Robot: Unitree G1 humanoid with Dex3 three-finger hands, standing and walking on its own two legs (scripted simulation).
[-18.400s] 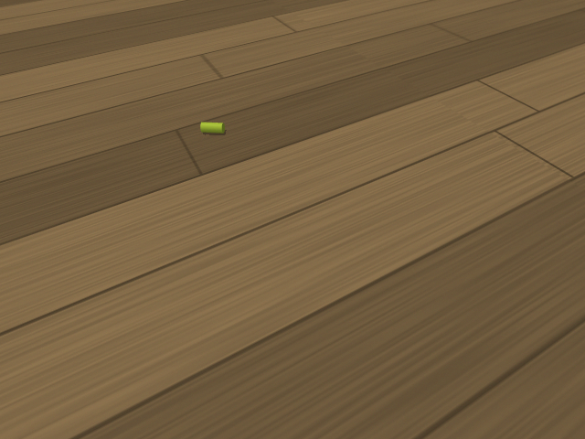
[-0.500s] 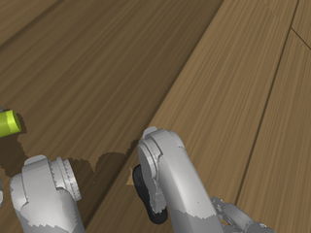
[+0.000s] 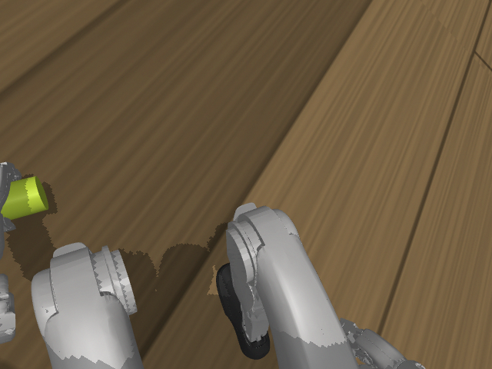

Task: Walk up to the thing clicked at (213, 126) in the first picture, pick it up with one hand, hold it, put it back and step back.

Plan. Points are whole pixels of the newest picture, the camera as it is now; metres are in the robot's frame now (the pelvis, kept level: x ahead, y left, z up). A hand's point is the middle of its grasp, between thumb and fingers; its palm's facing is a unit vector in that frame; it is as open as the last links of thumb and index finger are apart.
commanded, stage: settle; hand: left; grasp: from above
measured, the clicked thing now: out of the picture +0.40 +0.32 -0.27
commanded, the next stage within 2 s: lift in 0.58 s
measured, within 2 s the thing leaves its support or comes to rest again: leaves its support in 0.02 s
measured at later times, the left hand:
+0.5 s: hand out of the picture +0.38 +0.32 -0.15, palm faces -0.46 -0.11 -0.88, open 8.8 cm
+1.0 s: hand out of the picture +0.36 +0.32 -0.08, palm faces -0.47 -0.13 -0.88, open 8.9 cm
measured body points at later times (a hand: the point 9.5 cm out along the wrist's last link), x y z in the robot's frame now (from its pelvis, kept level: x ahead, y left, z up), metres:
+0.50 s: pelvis +0.00 -0.01 +0.03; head +0.21 +0.08 +0.42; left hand +0.40 +0.32 -0.10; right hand +0.12 -0.26 -0.08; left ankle +0.07 +0.13 -0.27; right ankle +0.11 -0.12 -0.27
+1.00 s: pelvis -0.01 -0.01 +0.07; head +0.19 +0.07 +0.47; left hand +0.38 +0.32 -0.03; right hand +0.11 -0.27 -0.04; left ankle +0.07 +0.13 -0.27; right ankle +0.11 -0.12 -0.27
